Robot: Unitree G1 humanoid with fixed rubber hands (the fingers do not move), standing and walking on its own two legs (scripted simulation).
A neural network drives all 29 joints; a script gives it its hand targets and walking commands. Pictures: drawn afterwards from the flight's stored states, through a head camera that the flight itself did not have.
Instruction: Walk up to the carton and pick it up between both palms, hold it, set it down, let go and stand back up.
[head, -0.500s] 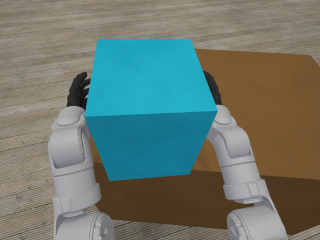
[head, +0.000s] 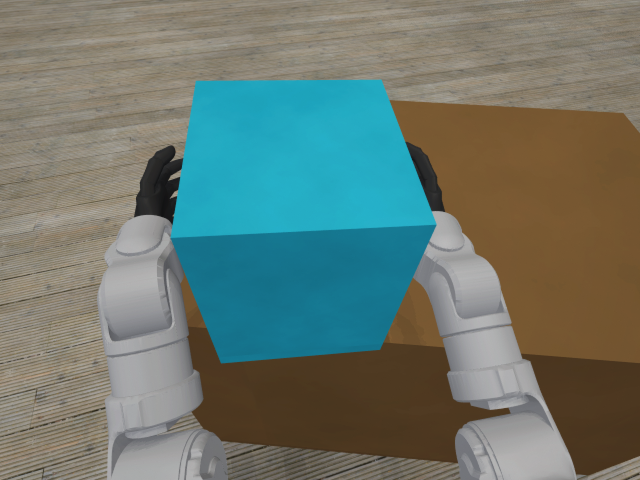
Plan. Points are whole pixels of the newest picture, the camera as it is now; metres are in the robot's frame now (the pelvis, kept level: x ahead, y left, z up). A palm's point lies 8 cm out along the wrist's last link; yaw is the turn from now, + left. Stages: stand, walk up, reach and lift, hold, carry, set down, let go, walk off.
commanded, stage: hold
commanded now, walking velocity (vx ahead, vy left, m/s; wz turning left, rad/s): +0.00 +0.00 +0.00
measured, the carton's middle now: (297, 228) +0.36 +0.00 +0.14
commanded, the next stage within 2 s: set down in 1.02 s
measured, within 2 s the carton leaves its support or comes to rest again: neither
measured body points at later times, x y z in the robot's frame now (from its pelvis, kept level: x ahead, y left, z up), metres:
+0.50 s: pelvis +0.00 +0.00 +0.00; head +0.00 +0.00 +0.45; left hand +0.36 +0.15 +0.18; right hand +0.36 -0.15 +0.16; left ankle -0.01 +0.12 -0.76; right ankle +0.00 -0.11 -0.76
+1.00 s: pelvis +0.00 +0.00 +0.00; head +0.00 -0.01 +0.45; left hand +0.37 +0.14 +0.17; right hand +0.37 -0.15 +0.16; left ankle +0.00 +0.12 -0.76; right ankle +0.00 -0.11 -0.76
